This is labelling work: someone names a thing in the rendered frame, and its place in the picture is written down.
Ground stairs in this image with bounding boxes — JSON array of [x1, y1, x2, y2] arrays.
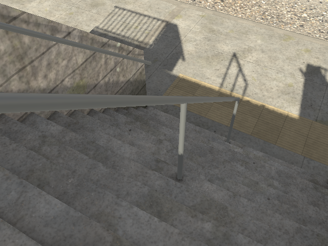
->
[[0, 106, 328, 246]]

